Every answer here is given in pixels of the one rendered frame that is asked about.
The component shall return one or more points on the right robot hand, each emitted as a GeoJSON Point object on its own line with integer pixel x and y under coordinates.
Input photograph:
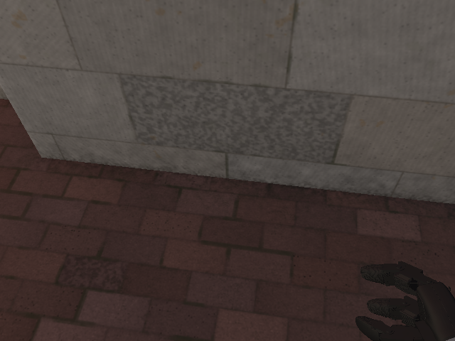
{"type": "Point", "coordinates": [430, 318]}

